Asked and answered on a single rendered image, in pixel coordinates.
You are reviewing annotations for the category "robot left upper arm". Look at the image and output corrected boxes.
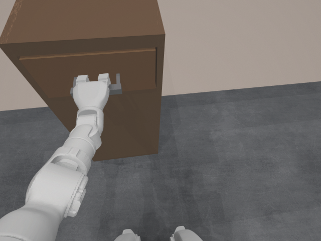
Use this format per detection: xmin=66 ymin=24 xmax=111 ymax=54
xmin=0 ymin=163 xmax=89 ymax=241

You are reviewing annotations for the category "drawer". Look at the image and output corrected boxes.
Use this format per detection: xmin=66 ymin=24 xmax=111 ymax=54
xmin=19 ymin=48 xmax=156 ymax=98

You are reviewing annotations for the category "robot right thigh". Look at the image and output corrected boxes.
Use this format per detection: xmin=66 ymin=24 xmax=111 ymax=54
xmin=170 ymin=229 xmax=202 ymax=241

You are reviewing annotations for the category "robot left forearm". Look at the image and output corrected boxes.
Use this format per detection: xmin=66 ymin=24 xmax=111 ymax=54
xmin=25 ymin=106 xmax=104 ymax=204

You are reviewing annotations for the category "handle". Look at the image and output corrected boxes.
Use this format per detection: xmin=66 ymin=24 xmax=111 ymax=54
xmin=70 ymin=73 xmax=122 ymax=98

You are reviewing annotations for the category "cabinet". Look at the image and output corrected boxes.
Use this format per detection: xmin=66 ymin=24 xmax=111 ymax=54
xmin=0 ymin=0 xmax=166 ymax=162

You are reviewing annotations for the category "robot left hand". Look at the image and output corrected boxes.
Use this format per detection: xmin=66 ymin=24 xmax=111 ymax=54
xmin=73 ymin=73 xmax=111 ymax=111

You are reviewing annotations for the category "left robot shin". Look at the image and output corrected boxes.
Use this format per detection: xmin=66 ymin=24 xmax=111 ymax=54
xmin=122 ymin=229 xmax=134 ymax=234

